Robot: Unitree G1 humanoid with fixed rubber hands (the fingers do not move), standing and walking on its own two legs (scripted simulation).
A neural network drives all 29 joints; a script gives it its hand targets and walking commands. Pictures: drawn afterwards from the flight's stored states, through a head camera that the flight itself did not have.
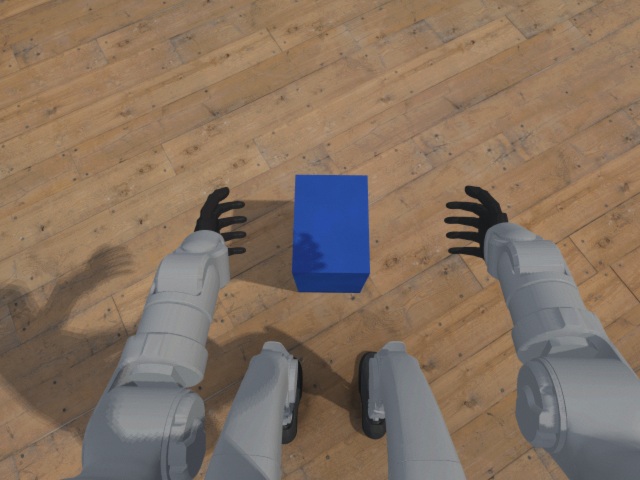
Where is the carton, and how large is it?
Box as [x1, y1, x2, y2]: [292, 175, 369, 292]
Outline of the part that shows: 295,175 292,273 298,291 359,292 369,273 367,175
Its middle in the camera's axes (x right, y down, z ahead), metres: +0.02 -0.01 +0.99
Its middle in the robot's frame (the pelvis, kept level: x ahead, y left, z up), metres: +0.56 +0.01 -0.54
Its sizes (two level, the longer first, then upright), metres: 0.236 0.170 0.243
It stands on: the floor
